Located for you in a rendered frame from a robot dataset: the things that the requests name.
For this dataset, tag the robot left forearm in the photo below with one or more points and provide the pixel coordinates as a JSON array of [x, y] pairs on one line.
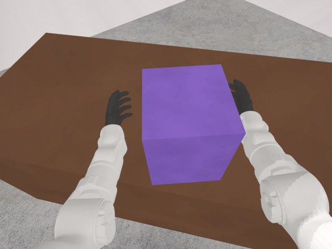
[[105, 168]]

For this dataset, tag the left robot hand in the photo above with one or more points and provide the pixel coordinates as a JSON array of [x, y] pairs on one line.
[[113, 111]]

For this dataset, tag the robot right upper arm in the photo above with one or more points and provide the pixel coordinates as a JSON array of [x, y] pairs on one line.
[[296, 201]]

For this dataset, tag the robot right forearm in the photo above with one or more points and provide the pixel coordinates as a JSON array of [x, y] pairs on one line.
[[264, 153]]

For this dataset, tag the carton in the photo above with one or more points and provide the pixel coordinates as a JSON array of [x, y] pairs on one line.
[[191, 127]]

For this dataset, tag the pedestal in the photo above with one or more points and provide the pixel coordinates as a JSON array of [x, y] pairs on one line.
[[53, 104]]

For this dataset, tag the robot left upper arm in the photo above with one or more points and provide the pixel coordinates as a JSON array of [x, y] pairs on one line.
[[83, 224]]

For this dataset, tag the right robot hand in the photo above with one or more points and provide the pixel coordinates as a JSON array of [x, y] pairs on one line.
[[241, 96]]

